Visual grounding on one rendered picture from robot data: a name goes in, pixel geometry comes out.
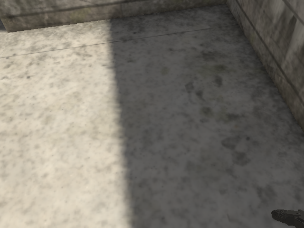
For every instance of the right robot hand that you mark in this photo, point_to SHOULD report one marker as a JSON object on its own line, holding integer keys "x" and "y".
{"x": 289, "y": 217}

